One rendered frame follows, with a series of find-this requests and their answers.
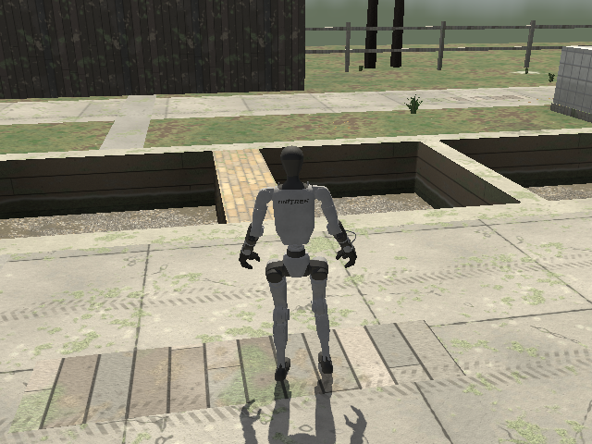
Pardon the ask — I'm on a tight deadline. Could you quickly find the left robot upper arm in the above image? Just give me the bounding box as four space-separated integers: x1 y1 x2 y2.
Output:
250 187 274 238

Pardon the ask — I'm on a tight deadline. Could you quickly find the right robot upper arm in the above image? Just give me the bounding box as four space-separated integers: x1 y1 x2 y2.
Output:
313 185 342 235

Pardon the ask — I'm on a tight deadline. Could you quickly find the right robot thigh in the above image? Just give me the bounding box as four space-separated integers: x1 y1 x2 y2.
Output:
309 256 328 315

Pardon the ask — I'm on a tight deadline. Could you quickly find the right robot forearm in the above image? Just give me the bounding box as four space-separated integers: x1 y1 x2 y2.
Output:
333 221 353 253

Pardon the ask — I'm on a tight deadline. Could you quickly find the robot right hand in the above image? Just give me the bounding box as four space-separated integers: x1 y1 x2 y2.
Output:
336 246 357 268

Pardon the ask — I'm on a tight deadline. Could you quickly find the robot left hand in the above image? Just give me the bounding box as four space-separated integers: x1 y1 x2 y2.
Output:
239 245 260 269

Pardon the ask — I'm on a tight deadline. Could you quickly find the robot right foot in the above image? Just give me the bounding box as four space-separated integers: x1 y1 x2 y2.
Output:
318 352 333 374

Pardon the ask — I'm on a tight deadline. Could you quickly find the left robot forearm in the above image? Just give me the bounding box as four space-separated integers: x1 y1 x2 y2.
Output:
241 223 259 255

